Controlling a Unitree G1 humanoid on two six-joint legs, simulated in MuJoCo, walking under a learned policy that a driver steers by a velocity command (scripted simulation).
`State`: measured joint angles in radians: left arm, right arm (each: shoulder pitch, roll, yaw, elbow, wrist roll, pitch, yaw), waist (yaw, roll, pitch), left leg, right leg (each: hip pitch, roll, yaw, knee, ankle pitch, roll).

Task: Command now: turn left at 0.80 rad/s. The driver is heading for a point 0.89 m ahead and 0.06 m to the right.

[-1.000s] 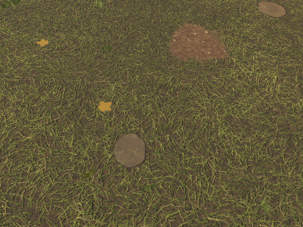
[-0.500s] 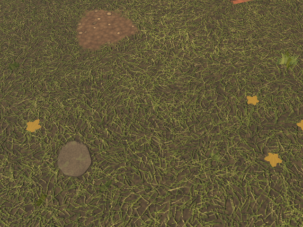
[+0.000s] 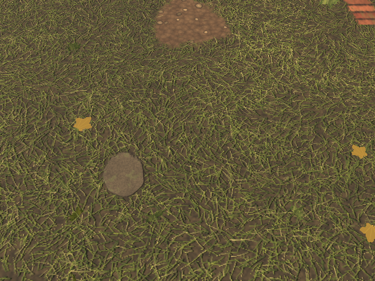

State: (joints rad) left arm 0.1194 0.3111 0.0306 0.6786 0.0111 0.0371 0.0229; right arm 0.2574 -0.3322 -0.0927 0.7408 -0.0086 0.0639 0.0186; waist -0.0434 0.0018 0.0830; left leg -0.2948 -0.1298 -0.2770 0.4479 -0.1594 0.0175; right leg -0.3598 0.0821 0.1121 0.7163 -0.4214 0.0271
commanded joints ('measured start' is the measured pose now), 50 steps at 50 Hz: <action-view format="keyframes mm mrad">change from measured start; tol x32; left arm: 1 61 76 18 -56 -5 -26 14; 50 159 127 49 -5 26 -46 -28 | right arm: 1 -62 -173 -53 -84 -3 -9 2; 50 -37 -84 14 -13 -9 -30 43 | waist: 1 43 170 -156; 5 35 -177 -112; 18 71 -242 -83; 23 37 210 -146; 39 44 158 -101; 42 104 -348 -188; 50 79 -116 -34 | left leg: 1 62 189 -304 -90 79 119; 4 -250 -41 -41 219 -386 -38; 9 -231 53 178 731 -247 -53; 21 220 89 222 -149 -10 -6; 25 266 507 39 -117 572 253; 39 190 450 394 83 409 89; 42 -345 140 441 661 -547 -87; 50 -359 167 234 643 -83 -5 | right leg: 1 108 40 -27 -168 48 -17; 5 245 -470 458 -572 -39 -215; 19 292 -236 188 -284 886 -206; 21 187 -212 209 -233 771 -144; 24 -167 -21 -91 248 -213 -45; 40 181 -56 -210 -197 143 -76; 42 409 -479 476 -388 771 -306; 50 293 -318 120 -635 -197 -180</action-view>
